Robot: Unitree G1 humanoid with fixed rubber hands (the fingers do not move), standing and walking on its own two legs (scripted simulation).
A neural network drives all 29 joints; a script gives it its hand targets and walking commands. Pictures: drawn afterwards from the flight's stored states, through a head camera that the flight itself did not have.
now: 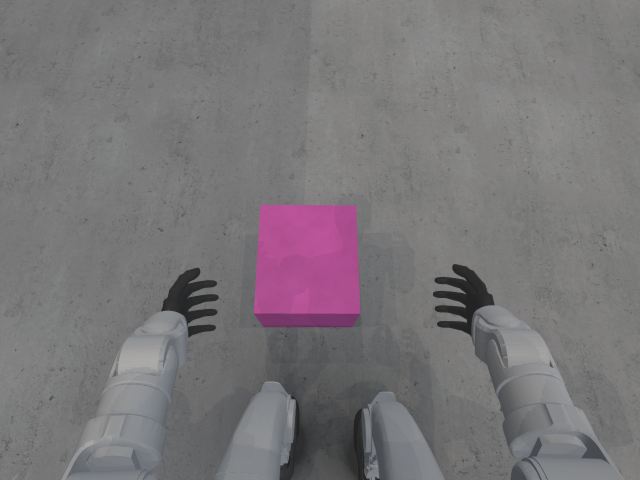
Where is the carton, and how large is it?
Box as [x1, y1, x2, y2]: [254, 205, 359, 326]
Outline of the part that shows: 260,205 254,313 262,325 352,326 359,314 355,206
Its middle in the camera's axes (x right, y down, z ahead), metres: -0.03 +0.07 +1.06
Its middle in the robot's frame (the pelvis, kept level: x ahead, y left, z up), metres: +0.55 +0.05 -0.60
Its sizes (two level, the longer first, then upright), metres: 0.289 0.254 0.198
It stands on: the floor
